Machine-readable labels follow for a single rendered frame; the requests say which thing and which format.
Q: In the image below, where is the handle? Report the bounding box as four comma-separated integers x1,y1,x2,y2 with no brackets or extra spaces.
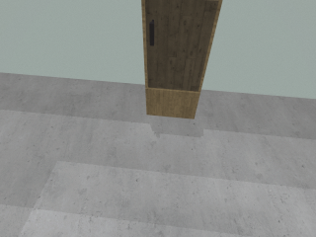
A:
149,20,154,46

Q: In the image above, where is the cupboard door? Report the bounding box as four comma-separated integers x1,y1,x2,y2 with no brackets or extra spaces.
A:
144,0,219,92

